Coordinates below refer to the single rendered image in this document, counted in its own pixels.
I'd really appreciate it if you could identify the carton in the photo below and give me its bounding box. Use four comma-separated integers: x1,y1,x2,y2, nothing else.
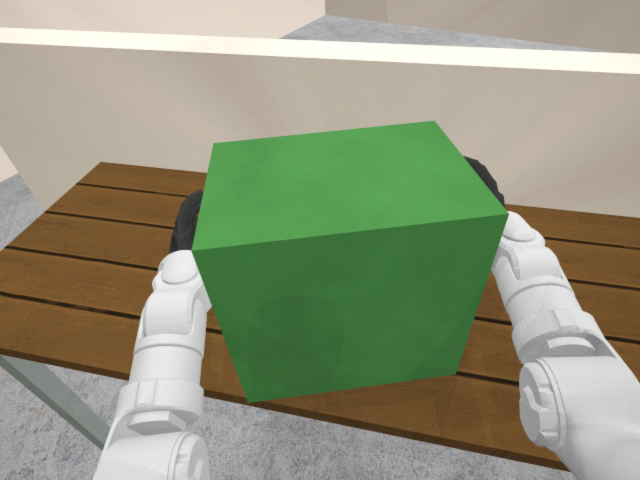
191,121,509,403

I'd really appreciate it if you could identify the right robot upper arm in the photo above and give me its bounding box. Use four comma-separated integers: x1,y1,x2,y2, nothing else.
519,356,640,480

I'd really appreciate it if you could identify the robot right forearm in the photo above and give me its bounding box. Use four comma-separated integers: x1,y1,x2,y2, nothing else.
490,211,640,389

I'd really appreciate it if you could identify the left robot upper arm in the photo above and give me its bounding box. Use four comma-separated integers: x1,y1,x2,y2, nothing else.
95,431,211,480

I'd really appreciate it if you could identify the robot left forearm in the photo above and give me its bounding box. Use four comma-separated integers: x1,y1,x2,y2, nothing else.
92,250,212,480

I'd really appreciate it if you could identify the table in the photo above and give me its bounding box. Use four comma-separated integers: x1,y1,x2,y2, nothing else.
0,162,640,472

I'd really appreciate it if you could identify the right robot hand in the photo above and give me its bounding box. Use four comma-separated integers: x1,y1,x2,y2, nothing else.
463,156,505,208

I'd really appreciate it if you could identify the left robot hand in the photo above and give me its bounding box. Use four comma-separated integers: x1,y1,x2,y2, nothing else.
169,190,203,254

